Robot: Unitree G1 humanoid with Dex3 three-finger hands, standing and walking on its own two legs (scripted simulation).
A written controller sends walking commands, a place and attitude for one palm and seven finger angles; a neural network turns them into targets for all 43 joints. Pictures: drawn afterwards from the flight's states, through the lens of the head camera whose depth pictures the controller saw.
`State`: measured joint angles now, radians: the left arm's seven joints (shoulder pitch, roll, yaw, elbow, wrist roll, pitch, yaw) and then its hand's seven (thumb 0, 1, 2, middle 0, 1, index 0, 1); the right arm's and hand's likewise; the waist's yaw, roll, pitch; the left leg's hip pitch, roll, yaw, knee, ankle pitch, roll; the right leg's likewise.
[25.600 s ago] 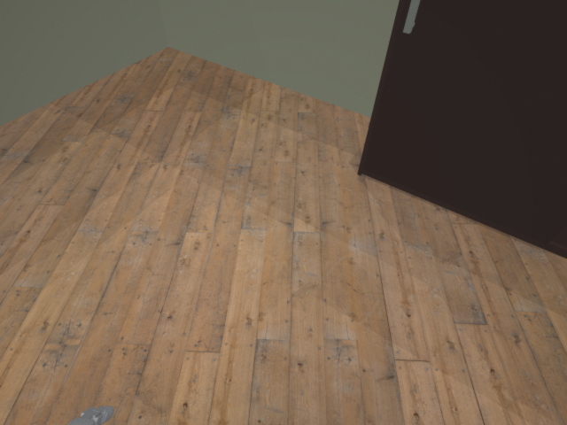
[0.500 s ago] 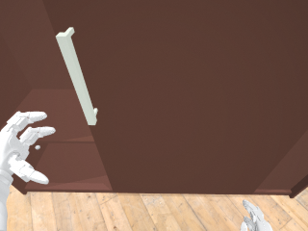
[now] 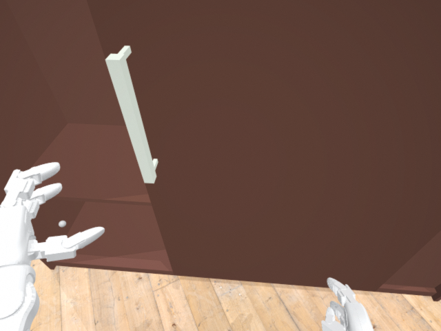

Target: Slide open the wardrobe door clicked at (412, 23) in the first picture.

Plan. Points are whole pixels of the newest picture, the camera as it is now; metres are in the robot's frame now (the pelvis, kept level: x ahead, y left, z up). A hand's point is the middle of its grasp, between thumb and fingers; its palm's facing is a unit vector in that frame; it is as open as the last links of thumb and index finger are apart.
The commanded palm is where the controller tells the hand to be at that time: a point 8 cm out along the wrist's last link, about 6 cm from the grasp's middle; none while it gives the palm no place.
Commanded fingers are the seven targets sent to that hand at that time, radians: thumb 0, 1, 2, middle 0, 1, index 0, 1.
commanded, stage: draw the hand back to the body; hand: left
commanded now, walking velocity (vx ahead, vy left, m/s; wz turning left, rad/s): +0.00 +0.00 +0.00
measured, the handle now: (139, 123) +0.46 +0.25 +0.14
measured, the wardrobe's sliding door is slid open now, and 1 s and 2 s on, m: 0.59 0.59 0.59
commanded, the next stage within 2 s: step back with the hand held close in 0.72 s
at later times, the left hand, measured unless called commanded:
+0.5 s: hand (70, 224) +0.20 +0.24 +0.16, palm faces +0.44 -0.81 -0.38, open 7.7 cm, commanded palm +0.15 +0.28 +0.17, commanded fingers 0.00 0.90 0.90 -0.20 -0.30 -0.20 -0.30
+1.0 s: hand (61, 224) +0.20 +0.26 +0.16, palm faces +0.44 -0.80 -0.41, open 7.4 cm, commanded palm +0.14 +0.29 +0.17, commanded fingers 0.00 0.90 0.90 -0.20 -0.30 -0.20 -0.30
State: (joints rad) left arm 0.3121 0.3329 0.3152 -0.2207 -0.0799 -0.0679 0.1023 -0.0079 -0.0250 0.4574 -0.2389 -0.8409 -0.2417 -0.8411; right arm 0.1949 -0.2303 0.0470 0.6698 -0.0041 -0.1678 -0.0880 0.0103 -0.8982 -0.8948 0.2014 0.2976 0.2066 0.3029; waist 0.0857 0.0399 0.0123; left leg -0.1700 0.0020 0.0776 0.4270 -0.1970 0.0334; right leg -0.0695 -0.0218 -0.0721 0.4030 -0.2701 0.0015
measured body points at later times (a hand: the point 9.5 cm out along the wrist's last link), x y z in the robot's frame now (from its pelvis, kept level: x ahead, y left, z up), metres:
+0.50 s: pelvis +0.02 -0.01 +0.00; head -0.01 -0.04 +0.45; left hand +0.17 +0.29 +0.18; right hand +0.21 -0.24 -0.08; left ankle +0.03 +0.10 -0.74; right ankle -0.03 -0.12 -0.74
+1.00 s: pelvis +0.00 -0.01 +0.00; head -0.02 -0.02 +0.45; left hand +0.17 +0.30 +0.19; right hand +0.18 -0.25 -0.08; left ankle +0.03 +0.10 -0.74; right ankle -0.03 -0.12 -0.74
